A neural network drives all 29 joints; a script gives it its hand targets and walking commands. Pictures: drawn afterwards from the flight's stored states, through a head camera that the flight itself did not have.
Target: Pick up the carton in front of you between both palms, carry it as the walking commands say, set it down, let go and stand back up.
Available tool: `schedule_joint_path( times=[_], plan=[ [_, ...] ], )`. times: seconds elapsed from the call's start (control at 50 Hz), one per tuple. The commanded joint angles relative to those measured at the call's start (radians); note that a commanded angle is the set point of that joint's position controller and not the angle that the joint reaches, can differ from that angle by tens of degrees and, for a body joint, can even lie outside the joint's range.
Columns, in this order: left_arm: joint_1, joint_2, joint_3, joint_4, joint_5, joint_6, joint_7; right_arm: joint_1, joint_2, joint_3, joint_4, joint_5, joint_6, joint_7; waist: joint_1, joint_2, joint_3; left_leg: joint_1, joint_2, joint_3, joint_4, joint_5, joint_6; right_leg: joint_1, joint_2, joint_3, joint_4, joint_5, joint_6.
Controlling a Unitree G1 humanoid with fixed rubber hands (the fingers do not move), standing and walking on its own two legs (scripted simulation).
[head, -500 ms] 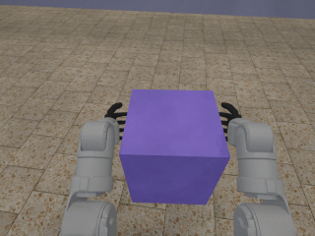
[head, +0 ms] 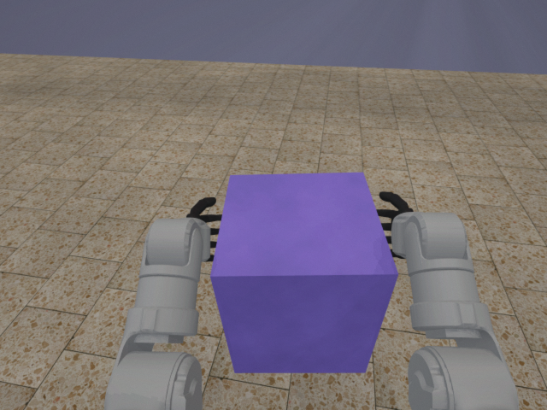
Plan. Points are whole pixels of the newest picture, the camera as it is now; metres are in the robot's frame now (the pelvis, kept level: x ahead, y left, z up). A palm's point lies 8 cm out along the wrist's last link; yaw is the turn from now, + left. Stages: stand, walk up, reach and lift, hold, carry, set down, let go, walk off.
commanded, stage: carry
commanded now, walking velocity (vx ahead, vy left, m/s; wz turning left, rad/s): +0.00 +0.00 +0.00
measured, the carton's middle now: (297, 274) +0.33 +0.00 +0.06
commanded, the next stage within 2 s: none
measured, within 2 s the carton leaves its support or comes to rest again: neither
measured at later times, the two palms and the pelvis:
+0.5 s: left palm (211, 243) +0.33 +0.13 +0.12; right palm (416, 244) +0.33 -0.16 +0.12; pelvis -0.01 -0.01 -0.01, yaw -1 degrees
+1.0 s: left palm (212, 248) +0.32 +0.13 +0.12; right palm (417, 247) +0.33 -0.17 +0.12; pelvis -0.01 -0.02 -0.01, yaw +0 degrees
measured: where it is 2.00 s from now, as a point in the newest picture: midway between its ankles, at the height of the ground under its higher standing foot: outside the picture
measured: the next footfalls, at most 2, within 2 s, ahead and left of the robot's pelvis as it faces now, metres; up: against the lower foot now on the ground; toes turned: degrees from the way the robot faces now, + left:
none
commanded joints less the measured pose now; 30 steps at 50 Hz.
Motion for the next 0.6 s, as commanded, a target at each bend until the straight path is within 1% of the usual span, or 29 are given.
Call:
schedule_joint_path(
  times=[0.0,0.06,0.12,0.16,0.2,0.24,0.26,0.28,0.3,0.32,0.34,0.36,0.38,0.4,0.42,0.44,0.48,0.58],
  plan=[
    [-0.737,-1.101,-0.522,-0.091,-0.393,-0.045,-0.233,-0.666,1.085,0.489,-0.09,0.377,-0.01,0.235,-0.03,0.025,-0.276,0.169,0.075,0.022,-0.027,0.114,0.091,-0.03,-0.06,0.046,-0.118,0.279,0.029],
    [-0.752,-1.119,-0.514,-0.081,-0.404,-0.044,-0.235,-0.687,1.089,0.49,-0.103,0.374,-0.012,0.231,-0.029,0.033,-0.281,0.092,0.081,0.018,-0.061,-0.001,0.108,0.001,-0.057,0.036,-0.067,0.28,0.023],
    [-0.767,-1.132,-0.512,-0.09,-0.413,-0.045,-0.234,-0.718,1.101,0.506,-0.131,0.384,-0.014,0.227,-0.025,0.028,-0.284,0.041,0.077,0.027,-0.075,-0.078,0.111,0.018,-0.059,0.033,-0.055,0.28,0.02],
    [-0.77,-1.135,-0.511,-0.101,-0.417,-0.045,-0.232,-0.733,1.109,0.52,-0.149,0.394,-0.013,0.224,-0.02,0.011,-0.288,0.036,0.07,0.039,-0.06,-0.078,0.107,0.018,-0.062,0.037,-0.08,0.286,0.021],
    [-0.766,-1.134,-0.512,-0.114,-0.417,-0.046,-0.229,-0.742,1.115,0.532,-0.166,0.403,-0.012,0.222,-0.015,-0.011,-0.295,0.055,0.058,0.055,-0.029,-0.037,0.1,0.007,-0.066,0.047,-0.127,0.292,0.024],
    [-0.759,-1.13,-0.516,-0.131,-0.414,-0.047,-0.224,-0.749,1.12,0.544,-0.182,0.415,-0.009,0.22,-0.001,-0.039,-0.289,0.085,0.028,0.084,0.009,-0.003,0.077,-0.019,-0.089,0.082,-0.227,0.295,0.02],
    [-0.755,-1.126,-0.517,-0.141,-0.411,-0.048,-0.222,-0.748,1.123,0.549,-0.187,0.421,-0.007,0.22,0.005,-0.063,-0.277,0.104,0.01,0.1,0.039,0.04,0.065,-0.04,-0.108,0.116,-0.287,0.298,0.018],
    [-0.755,-1.119,-0.52,-0.156,-0.408,-0.05,-0.219,-0.746,1.128,0.554,-0.194,0.428,-0.006,0.221,0.009,-0.092,-0.256,0.12,-0.017,0.12,0.063,0.043,0.048,-0.088,-0.135,0.175,-0.353,0.252,0.009],
    [-0.76,-1.115,-0.524,-0.169,-0.405,-0.051,-0.216,-0.747,1.133,0.559,-0.198,0.435,-0.004,0.223,0.008,-0.095,-0.241,0.147,-0.031,0.122,0.078,0.055,0.041,-0.129,-0.159,0.228,-0.391,0.222,-0.001],
    [-0.76,-1.11,-0.528,-0.18,-0.403,-0.051,-0.214,-0.743,1.136,0.562,-0.197,0.441,-0.003,0.224,0.004,-0.083,-0.243,0.181,-0.028,0.116,0.078,0.092,0.042,-0.151,-0.168,0.242,-0.387,0.219,-0.002],
    [-0.759,-1.105,-0.533,-0.19,-0.402,-0.05,-0.213,-0.735,1.136,0.563,-0.194,0.443,-0.002,0.225,-0.002,-0.065,-0.256,0.214,-0.013,0.105,0.07,0.154,0.045,-0.153,-0.159,0.215,-0.355,0.234,0.005],
    [-0.757,-1.1,-0.536,-0.196,-0.402,-0.049,-0.213,-0.726,1.133,0.563,-0.191,0.443,-0.002,0.224,-0.008,-0.046,-0.279,0.242,0.01,0.09,0.061,0.224,0.051,-0.141,-0.137,0.165,-0.304,0.257,0.018],
    [-0.754,-1.096,-0.538,-0.199,-0.403,-0.047,-0.214,-0.717,1.129,0.563,-0.188,0.442,-0.002,0.224,-0.016,-0.03,-0.303,0.261,0.036,0.068,0.056,0.285,0.061,-0.122,-0.111,0.115,-0.246,0.282,0.03],
    [-0.747,-1.092,-0.537,-0.197,-0.404,-0.045,-0.217,-0.708,1.124,0.564,-0.185,0.437,-0.001,0.223,-0.026,-0.026,-0.323,0.269,0.061,0.044,0.063,0.337,0.076,-0.104,-0.09,0.08,-0.187,0.292,0.042],
    [-0.736,-1.089,-0.537,-0.19,-0.404,-0.042,-0.22,-0.697,1.12,0.562,-0.181,0.433,-0.001,0.223,-0.03,-0.023,-0.338,0.264,0.077,0.029,0.07,0.357,0.09,-0.092,-0.084,0.067,-0.152,0.283,0.045],
    [-0.723,-1.088,-0.536,-0.178,-0.403,-0.039,-0.223,-0.689,1.116,0.56,-0.177,0.429,0.0,0.222,-0.031,-0.02,-0.346,0.249,0.085,0.023,0.074,0.355,0.098,-0.081,-0.083,0.063,-0.138,0.281,0.044],
    [-0.706,-1.09,-0.532,-0.157,-0.401,-0.035,-0.228,-0.683,1.113,0.556,-0.174,0.421,0.0,0.221,-0.029,-0.016,-0.343,0.215,0.083,0.029,0.074,0.323,0.102,-0.064,-0.083,0.064,-0.143,0.292,0.041],
    [-0.729,-1.106,-0.536,-0.155,-0.406,-0.04,-0.233,-0.713,1.123,0.563,-0.189,0.424,-0.005,0.224,-0.018,-0.026,-0.313,0.176,0.057,0.056,0.074,0.249,0.083,-0.065,-0.093,0.086,-0.195,0.313,0.038]
  ],
)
